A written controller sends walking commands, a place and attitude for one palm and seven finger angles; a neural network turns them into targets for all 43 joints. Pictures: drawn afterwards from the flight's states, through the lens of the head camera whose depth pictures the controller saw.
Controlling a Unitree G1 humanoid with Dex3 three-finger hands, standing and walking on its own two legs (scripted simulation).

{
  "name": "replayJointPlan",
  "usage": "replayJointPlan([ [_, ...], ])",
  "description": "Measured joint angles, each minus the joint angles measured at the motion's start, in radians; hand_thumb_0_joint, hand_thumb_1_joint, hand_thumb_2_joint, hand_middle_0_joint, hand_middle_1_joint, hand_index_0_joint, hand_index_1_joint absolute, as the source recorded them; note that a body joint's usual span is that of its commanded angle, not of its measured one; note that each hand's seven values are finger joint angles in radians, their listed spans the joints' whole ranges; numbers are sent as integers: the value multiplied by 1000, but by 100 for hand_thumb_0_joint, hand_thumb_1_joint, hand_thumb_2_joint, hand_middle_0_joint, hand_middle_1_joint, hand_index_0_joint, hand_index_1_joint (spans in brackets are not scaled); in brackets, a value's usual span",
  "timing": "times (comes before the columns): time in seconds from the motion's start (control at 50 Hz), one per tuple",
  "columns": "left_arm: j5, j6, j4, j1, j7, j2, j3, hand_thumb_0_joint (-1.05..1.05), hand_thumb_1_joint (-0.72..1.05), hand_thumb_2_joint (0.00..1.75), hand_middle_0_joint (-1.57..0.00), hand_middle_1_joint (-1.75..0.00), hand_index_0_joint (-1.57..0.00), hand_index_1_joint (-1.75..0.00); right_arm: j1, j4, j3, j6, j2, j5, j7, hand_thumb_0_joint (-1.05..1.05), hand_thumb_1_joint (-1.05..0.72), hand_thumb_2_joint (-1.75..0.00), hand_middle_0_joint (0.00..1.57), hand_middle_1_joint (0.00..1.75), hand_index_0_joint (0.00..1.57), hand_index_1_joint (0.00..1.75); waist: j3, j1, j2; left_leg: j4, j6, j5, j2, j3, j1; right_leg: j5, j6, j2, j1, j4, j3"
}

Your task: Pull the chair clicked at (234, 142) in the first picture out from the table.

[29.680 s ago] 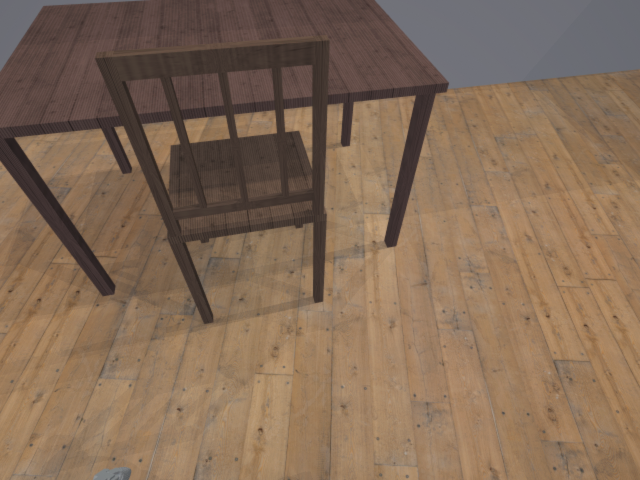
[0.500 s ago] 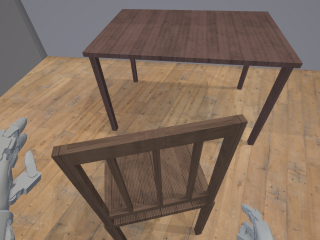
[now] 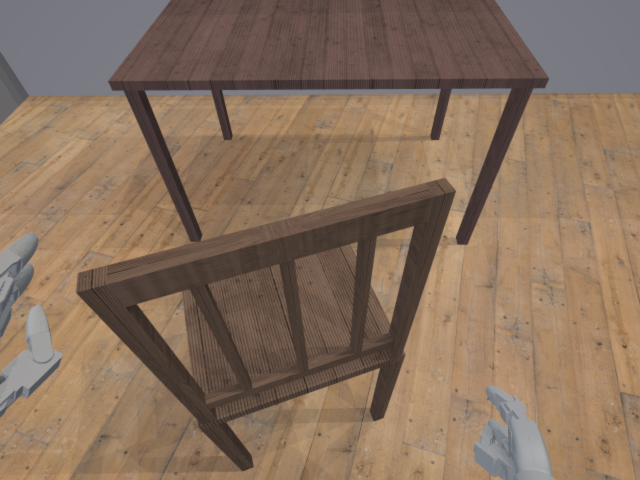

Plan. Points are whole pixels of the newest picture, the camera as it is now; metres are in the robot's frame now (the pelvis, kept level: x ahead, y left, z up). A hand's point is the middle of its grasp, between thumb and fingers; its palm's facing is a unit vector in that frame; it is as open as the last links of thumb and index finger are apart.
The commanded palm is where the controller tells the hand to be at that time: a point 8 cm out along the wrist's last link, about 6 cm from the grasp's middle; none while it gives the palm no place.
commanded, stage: step back with the hand held close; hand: left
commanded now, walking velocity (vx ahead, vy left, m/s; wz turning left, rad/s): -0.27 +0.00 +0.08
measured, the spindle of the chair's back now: (296, 322) +0.34 +0.06 -0.05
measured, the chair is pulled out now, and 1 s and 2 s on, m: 0.57 0.57 0.57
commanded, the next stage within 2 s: stop stepping back and stand still in 1.28 s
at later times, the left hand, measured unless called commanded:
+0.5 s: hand out of the picture +0.14 +0.27 +0.16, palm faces +0.46 -0.72 -0.52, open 7.5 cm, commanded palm +0.07 +0.31 +0.17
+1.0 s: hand out of the picture +0.11 +0.26 +0.17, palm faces +0.50 -0.67 -0.54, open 7.5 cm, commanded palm +0.04 +0.28 +0.17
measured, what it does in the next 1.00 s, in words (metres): steps on the spot: right foot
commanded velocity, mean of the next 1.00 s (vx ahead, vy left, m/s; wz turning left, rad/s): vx -0.35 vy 0.00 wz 0.01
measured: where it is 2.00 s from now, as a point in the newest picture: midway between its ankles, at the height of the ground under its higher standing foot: outside the picture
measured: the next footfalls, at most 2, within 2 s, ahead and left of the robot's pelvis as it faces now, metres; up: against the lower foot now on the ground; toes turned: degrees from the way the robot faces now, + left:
right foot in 0.88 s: -0.04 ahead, -0.14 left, +0.00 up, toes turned +3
left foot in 1.26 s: -0.11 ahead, +0.10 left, +0.00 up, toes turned +5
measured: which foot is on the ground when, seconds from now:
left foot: down 0.00-1.00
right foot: down 0.00-0.80, up 0.82-0.86, down 0.88-1.00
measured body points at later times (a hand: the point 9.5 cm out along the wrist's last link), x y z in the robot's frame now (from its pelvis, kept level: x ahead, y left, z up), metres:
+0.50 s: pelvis -0.06 +0.00 -0.01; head -0.04 +0.01 +0.44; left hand +0.11 +0.31 +0.18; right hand +0.12 -0.23 -0.09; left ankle -0.02 +0.10 -0.74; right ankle +0.05 -0.13 -0.74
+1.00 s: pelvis -0.08 -0.03 -0.02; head -0.04 -0.01 +0.43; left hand +0.08 +0.29 +0.20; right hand +0.12 -0.24 -0.10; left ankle -0.02 +0.10 -0.74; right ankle -0.08 -0.14 -0.74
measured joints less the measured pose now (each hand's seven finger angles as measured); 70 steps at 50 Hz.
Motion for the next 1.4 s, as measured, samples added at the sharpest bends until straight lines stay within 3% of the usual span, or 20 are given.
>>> replayJointPlan([
  [0.1,4,-18,-9,1,22,16,33,2,88,90,-22,-30,-22,-30,38,11,-2,-11,0,4,-10,1,-91,-90,20,30,20,30,-9,13,-15,32,4,8,-5,-10,-39,12,1,-8,-27,16,-9],
  [0.26,19,-34,14,-42,45,-30,27,2,88,90,-22,-30,-21,-30,64,24,10,-47,-3,1,-11,1,-91,-90,20,30,20,30,-18,31,-5,89,10,13,-4,-19,-97,36,1,-8,-60,28,-16],
  [0.36,32,-43,13,-65,48,-36,13,2,88,90,-22,-30,-21,-30,68,20,18,-64,3,-4,-9,1,-91,-90,20,30,20,30,-16,26,-11,116,14,-8,3,-30,-139,15,-3,4,-84,25,-17],
  [0.46,36,-65,-28,-60,49,3,38,2,88,90,-22,-30,-21,-30,64,16,21,-80,12,-9,-4,1,-91,-90,20,30,20,30,4,12,-45,130,11,35,-3,-33,-160,69,-2,1,-102,35,-12],
  [0.54,59,-88,-28,-61,46,27,62,2,88,90,-22,-30,-21,-30,87,4,11,-97,14,-4,-3,1,-91,-90,20,30,20,30,-6,-10,-41,169,15,9,-9,-59,-183,-1,-1,12,-106,118,2],
  [0.64,51,-121,-29,-71,42,24,99,2,88,90,-22,-30,-21,-30,60,29,-2,-109,10,-10,4,1,-91,-90,20,30,20,30,0,10,-33,200,2,3,-3,-66,-211,-26,1,22,-119,138,7],
  [0.72,40,-126,-48,-75,36,8,79,2,88,90,-22,-30,-21,-30,23,46,-13,-108,-2,-20,11,1,-91,-90,20,30,20,30,11,19,-35,190,1,23,-2,-63,-231,-2,-2,23,-136,119,10],
  [0.8,49,-131,-68,-54,33,22,73,2,88,90,-22,-30,-21,-30,4,39,-16,-108,-2,-20,7,1,-91,-90,20,30,20,30,13,15,-53,181,8,38,-7,-52,-247,5,0,18,-160,123,21],
  [0.86,63,-138,-66,-54,29,48,94,2,88,90,-22,-30,-21,-30,12,26,-16,-122,9,-19,-2,1,-91,-90,20,30,20,30,10,4,-56,198,9,36,-8,-65,-260,-51,-5,24,-168,226,19],
  [0.92,56,-148,-62,-62,24,64,126,2,88,90,-22,-30,-22,-30,24,32,-11,-136,30,-21,-1,1,-91,-90,20,30,20,30,-16,15,-57,210,-1,32,4,-74,-281,-147,-14,31,-128,302,6],
  [0.98,39,-166,-64,-76,25,63,153,2,88,90,-22,-30,-21,-30,10,49,2,-151,48,-25,6,1,-91,-90,20,30,20,30,-17,44,-71,216,-19,34,27,-55,-300,-221,-22,33,-82,235,-5],
  [1.06,35,-166,-56,-135,14,21,88,2,88,90,-21,-30,-21,-30,-20,77,11,-152,33,-32,19,1,-91,-90,20,30,20,30,27,41,-22,199,-37,74,69,-86,-299,-140,-43,77,-56,164,-36],
  [1.16,32,-149,-75,-92,-2,18,36,2,88,90,-22,-30,-21,-30,-15,84,-12,-101,30,-26,22,1,-91,-90,20,30,20,30,-4,7,-84,452,-28,-164,-25,-82,-310,-80,-48,27,-57,80,-6],
  [1.22,32,-141,-84,-34,8,55,83,2,88,90,-22,-30,-22,-30,-17,55,-8,-70,29,-22,7,1,-91,-90,20,30,20,30,-22,-26,-128,328,-26,-162,-29,-58,-235,-34,-39,4,-80,37,10],
  [1.26,26,-135,-96,-2,15,81,109,1,88,90,-22,-30,-22,-30,-17,22,-11,-61,10,-18,1,1,-91,-90,20,30,20,30,-17,-49,-116,113,-23,30,0,-56,-149,-32,-31,11,-111,65,-2],
  [1.28,25,-135,-105,5,15,96,115,2,88,90,-22,-30,-22,-30,-16,9,-21,-65,-2,-17,0,1,-91,-90,20,30,20,30,-13,-58,-98,51,-23,31,13,-64,-125,-45,-27,17,-138,104,-17],
  [1.3,25,-136,-105,1,15,117,122,2,88,90,-22,-30,-22,-30,-22,15,-35,-70,7,-14,-1,1,-91,-90,20,30,20,30,-2,-57,-117,51,-25,1,0,-60,-129,-82,-23,5,-168,166,-10],
  [1.34,16,-144,-100,8,10,129,129,2,88,90,-22,-30,-21,-30,-30,37,-42,-81,30,-7,9,1,-91,-90,20,30,20,30,19,-28,-155,64,-29,-6,-11,-32,-125,-189,-21,3,-213,318,14],
  [1.4,11,-129,-103,30,6,103,117,2,88,90,-22,-30,-22,-30,-13,59,-30,-108,54,-20,15,1,-91,-90,20,30,20,30,13,-14,-134,69,-38,16,22,-35,-128,-264,-20,19,-213,416,-22],
])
